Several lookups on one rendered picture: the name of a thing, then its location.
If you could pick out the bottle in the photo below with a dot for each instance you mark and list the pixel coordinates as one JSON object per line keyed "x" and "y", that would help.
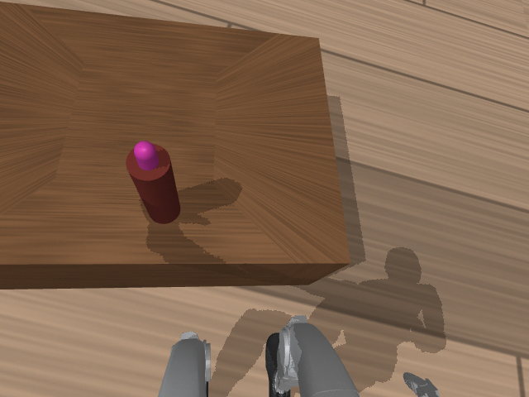
{"x": 150, "y": 168}

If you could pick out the right robot hand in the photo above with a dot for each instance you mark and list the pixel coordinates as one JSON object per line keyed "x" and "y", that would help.
{"x": 422, "y": 388}

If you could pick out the right robot foot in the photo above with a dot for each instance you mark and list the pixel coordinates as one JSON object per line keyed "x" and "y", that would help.
{"x": 271, "y": 349}

